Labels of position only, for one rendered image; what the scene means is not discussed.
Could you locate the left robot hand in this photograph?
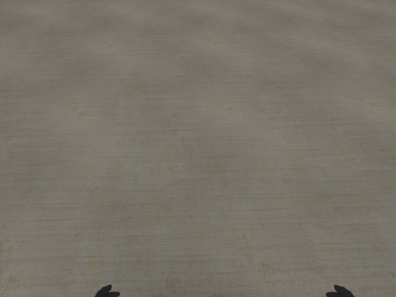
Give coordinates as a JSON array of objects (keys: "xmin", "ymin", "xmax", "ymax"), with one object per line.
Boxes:
[{"xmin": 95, "ymin": 285, "xmax": 120, "ymax": 297}]

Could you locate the right robot hand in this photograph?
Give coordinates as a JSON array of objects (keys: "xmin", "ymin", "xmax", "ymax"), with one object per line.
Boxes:
[{"xmin": 326, "ymin": 285, "xmax": 354, "ymax": 297}]

